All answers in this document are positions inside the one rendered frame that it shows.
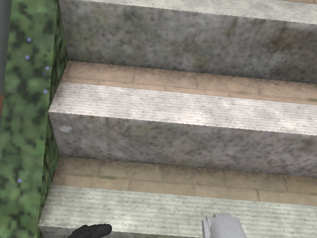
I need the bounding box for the robot right thigh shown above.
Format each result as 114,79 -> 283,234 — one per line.
201,213 -> 247,238

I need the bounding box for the left robot hand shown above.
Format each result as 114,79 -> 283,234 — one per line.
66,223 -> 112,238

